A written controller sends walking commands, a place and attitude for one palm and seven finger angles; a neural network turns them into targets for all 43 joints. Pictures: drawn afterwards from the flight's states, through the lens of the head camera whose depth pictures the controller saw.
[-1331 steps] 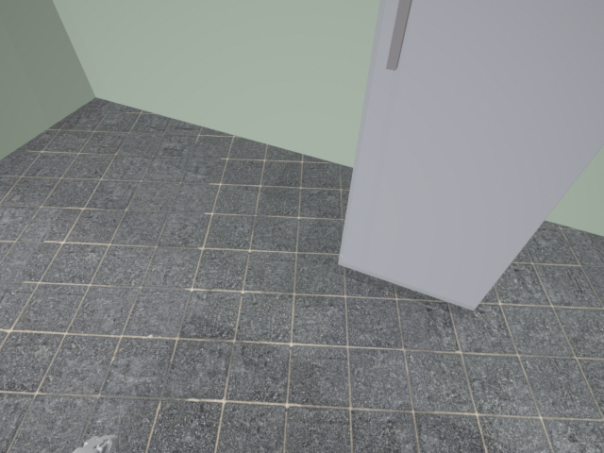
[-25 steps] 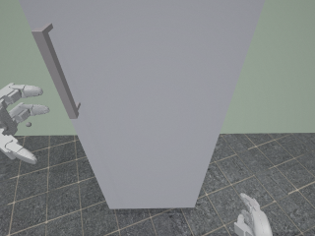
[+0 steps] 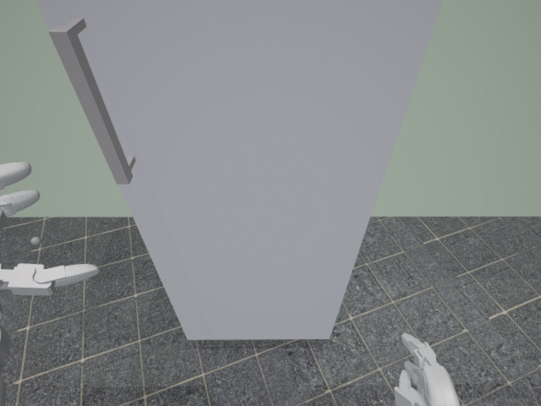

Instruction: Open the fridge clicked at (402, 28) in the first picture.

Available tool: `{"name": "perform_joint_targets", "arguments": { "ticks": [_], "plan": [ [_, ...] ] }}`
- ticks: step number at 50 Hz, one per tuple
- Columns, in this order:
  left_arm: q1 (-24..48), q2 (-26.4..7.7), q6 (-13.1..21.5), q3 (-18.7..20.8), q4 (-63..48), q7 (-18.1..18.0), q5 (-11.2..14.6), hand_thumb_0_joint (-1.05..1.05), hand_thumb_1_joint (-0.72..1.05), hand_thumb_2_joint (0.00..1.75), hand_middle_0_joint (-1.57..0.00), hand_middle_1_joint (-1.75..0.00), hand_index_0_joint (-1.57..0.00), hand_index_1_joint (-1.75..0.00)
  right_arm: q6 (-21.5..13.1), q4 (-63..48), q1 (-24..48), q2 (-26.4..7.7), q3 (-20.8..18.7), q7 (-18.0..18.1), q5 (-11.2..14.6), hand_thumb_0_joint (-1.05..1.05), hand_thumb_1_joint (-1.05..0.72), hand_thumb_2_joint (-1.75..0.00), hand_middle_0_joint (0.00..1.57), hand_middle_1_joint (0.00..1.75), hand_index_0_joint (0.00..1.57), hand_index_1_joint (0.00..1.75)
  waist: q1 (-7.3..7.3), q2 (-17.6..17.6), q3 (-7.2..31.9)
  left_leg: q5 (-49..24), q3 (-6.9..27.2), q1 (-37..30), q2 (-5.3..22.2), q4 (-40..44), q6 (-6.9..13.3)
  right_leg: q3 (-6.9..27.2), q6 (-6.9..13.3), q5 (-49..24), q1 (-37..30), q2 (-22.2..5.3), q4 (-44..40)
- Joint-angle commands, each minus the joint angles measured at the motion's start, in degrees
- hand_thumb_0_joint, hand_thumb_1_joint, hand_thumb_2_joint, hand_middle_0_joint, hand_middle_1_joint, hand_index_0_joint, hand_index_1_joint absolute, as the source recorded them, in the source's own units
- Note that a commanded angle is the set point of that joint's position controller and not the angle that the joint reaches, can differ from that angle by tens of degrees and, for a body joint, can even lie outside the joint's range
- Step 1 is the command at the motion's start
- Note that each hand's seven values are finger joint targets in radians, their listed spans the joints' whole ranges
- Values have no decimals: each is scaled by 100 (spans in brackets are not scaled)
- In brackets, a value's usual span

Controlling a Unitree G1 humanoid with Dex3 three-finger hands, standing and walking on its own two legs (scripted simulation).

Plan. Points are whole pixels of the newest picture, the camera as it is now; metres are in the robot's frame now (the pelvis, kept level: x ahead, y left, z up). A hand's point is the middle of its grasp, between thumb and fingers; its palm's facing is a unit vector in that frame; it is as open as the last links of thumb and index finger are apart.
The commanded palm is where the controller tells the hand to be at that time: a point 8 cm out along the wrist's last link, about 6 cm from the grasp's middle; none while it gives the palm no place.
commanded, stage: draw the hand back to the body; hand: left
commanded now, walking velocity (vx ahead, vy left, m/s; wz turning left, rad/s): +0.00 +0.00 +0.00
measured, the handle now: (103, 111) +0.43 +0.30 +0.23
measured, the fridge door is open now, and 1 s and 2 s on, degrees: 0 0 0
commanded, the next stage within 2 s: step back with the hand held close in 0.86 s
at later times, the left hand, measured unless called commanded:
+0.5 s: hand (76, 271) +0.21 +0.25 +0.16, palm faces +0.45 -0.82 -0.35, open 8.6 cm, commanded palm +0.16 +0.29 +0.18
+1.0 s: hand (70, 276) +0.20 +0.25 +0.16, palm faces +0.45 -0.82 -0.36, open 7.4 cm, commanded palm +0.16 +0.30 +0.17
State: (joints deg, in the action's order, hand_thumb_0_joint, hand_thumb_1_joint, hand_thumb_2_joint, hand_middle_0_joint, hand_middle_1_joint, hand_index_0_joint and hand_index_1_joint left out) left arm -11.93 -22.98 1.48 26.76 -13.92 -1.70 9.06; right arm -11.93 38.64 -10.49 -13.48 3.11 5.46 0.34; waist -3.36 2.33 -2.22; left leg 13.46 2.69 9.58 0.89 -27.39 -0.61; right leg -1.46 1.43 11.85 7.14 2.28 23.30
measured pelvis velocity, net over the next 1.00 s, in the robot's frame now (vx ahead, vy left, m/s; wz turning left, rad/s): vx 0.01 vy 0.00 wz -0.02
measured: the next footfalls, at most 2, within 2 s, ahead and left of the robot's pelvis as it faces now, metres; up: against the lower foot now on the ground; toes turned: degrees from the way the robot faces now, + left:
none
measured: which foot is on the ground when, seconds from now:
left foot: down 0.00-1.00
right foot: down 0.00-1.00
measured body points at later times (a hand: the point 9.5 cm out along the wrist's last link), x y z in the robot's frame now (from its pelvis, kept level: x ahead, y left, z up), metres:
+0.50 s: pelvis +0.02 +0.00 +0.00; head -0.01 -0.02 +0.45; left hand +0.18 +0.29 +0.18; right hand +0.22 -0.23 -0.07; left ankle +0.02 +0.12 -0.74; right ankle +0.01 -0.11 -0.74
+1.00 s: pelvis +0.01 +0.00 +0.00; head -0.02 -0.02 +0.45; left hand +0.17 +0.29 +0.18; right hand +0.20 -0.22 -0.08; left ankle +0.02 +0.12 -0.74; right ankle +0.01 -0.11 -0.74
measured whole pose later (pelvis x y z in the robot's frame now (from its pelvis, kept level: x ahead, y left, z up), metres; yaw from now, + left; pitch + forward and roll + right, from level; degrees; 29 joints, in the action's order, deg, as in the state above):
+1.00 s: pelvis +0.01 +0.00 +0.00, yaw -1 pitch -7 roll -1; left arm -27.1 -18.5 6.0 18.1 -23.1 -7.1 4.0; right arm -9.4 40.7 -10.2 -12.3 0.9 5.4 -0.8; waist -3.9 3.4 -2.1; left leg 13.4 1.4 4.4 0.7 -24.2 -0.5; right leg -0.3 1.4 12.5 3.2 2.0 22.2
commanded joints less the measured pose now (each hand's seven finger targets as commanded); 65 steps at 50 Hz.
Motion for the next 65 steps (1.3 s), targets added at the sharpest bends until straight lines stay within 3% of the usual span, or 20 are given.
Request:
{"name": "perform_joint_targets", "arguments": {
  "ticks": [1,7,11,14,24,29,36,39,43,47,48,49,50,51,53,55,57,60,63,65],
  "plan": [
    [1133,-1257,713,404,-1307,-655,-301,0,7,50,-23,-79,-23,-79,-370,-659,925,-701,-422,130,7,0,-90,-90,20,30,20,30,37,337,550,2,-322,-161,-75,645,142,64,-39,390,-21,-167,-634],
    [658,-898,857,47,-1438,-764,-459,0,28,60,-22,-66,-22,-66,-384,-538,1007,-650,-458,120,-25,0,-90,-90,20,30,20,30,-27,263,626,-589,-326,-367,-78,752,173,43,-33,-194,-289,-149,-541],
    [-148,-798,852,33,-1658,-717,-448,0,43,67,-22,-58,-22,-58,-328,-583,997,-624,-487,49,-54,0,-90,-90,20,30,20,30,-101,-25,659,-1124,-345,-376,-51,745,170,30,-53,-796,-505,-144,-438],
    [-589,-867,835,159,-1754,-685,-461,0,54,73,-21,-51,-21,-51,-248,-626,977,-612,-511,10,-65,0,-90,-90,20,30,20,30,-130,50,567,-1293,-382,-329,-41,705,158,43,-51,-1008,-542,-160,-424],
    [-1124,-465,823,-344,-2301,-613,-525,0,90,90,-20,-30,-20,-30,-129,-829,914,-531,-486,-15,-75,0,-90,-90,20,30,20,30,-42,219,436,-1187,-419,-397,-49,611,158,64,-73,-895,-320,-163,-464],
    [-914,-657,826,-171,-2376,-689,-551,0,90,90,-20,-30,-20,-30,-121,-808,905,-527,-480,35,-90,0,-90,-90,20,30,20,30,-39,194,464,-1122,-408,-433,-65,590,165,75,-62,-857,-323,-167,-475],
    [-919,-483,797,-302,-2089,-672,-525,0,90,90,-20,-30,-20,-30,-94,-784,950,-487,-445,46,-96,0,-90,-90,20,30,20,30,-49,-58,248,-802,-361,-376,-59,669,177,76,-87,-450,-205,-165,-580],
    [-950,-555,809,-240,-2153,-662,-539,0,90,90,-20,-30,-20,-30,-106,-790,970,-507,-453,34,-95,0,-90,-90,20,30,20,30,-86,175,351,-824,-368,-396,-60,686,165,72,-64,-474,-291,-176,-550],
    [-1025,-542,834,-228,-2163,-660,-526,0,90,90,-20,-30,-20,-30,-110,-798,964,-486,-449,22,-102,0,-90,-90,20,30,20,30,-94,-51,340,-877,-351,-354,-52,684,164,59,-77,-509,-305,-160,-535],
    [-1012,-569,837,-200,-2150,-667,-525,0,90,90,-20,-30,-20,-30,-117,-790,970,-477,-444,20,-97,0,-90,-90,20,30,20,30,-94,115,251,-715,-350,-326,-61,722,152,70,-76,-329,-255,-168,-585],
    [-985,-562,861,-216,-2215,-670,-528,0,90,90,-20,-30,-20,-30,-123,-798,965,-477,-456,22,-93,0,-90,-90,20,30,20,30,-79,24,286,-689,-347,-343,-67,710,159,69,-75,-285,-244,-161,-596],
    [-723,-881,797,144,-1753,-728,-514,0,90,90,-20,-30,-20,-30,-78,-697,944,-534,-485,71,-69,0,-90,-90,20,30,20,30,-58,-50,168,-569,-381,-295,-51,721,156,86,-71,-167,-173,-158,-652],
    [-570,-1025,886,294,-1833,-692,-561,0,90,90,-20,-30,-20,-30,105,-938,728,-638,-482,39,-11,0,-90,-90,20,30,20,30,199,-204,-84,-547,-90,172,86,303,256,614,-75,-456,629,-503,-876],
    [-915,-733,875,37,-1548,-643,-608,0,90,90,-20,-30,-20,-30,212,-854,678,-531,-449,9,-12,0,-90,-90,20,30,20,30,241,-464,162,-554,-63,63,86,56,235,683,-31,-495,716,-753,-862],
    [-1134,-689,932,-116,-1810,-651,-662,0,90,90,-20,-30,-20,-30,338,-981,656,-515,-450,-1,3,0,-90,-90,20,30,20,30,253,-319,636,-660,-152,43,61,-212,220,762,55,-626,720,-990,-716],
    [-1264,-825,974,-27,-2179,-708,-687,0,90,90,-20,-30,-20,-30,383,-1089,668,-582,-470,49,0,0,-90,-90,20,30,20,30,236,232,1061,-1295,-123,-57,144,-143,209,577,45,-1175,534,-932,-314],
    [-1475,-881,945,39,-2348,-756,-690,0,90,90,-20,-30,-20,-30,449,-1209,684,-634,-488,78,3,0,-90,-90,20,30,20,30,191,426,1288,-1986,-23,13,243,-30,203,359,-41,-1507,335,-741,14],
    [-1624,-1014,890,198,-2351,-801,-673,0,90,90,-20,-30,-20,-30,575,-1320,705,-668,-511,117,12,0,-90,-90,20,30,20,30,153,346,1264,-2400,112,214,353,84,199,239,-106,-1499,282,-562,266],
    [-1645,-1003,884,225,-2193,-814,-653,0,90,90,-20,-30,-20,-30,701,-1388,668,-698,-545,120,44,0,-90,-90,20,30,20,30,182,-48,1137,-1939,142,499,376,88,229,338,-105,-1175,406,-554,231],
    [-1638,-969,895,187,-2128,-832,-663,0,90,90,-20,-30,-20,-30,739,-1391,656,-715,-552,133,40,0,-90,-90,20,30,20,30,193,84,1051,-1537,192,700,398,182,248,360,-99,-908,451,-546,231]
  ]
}}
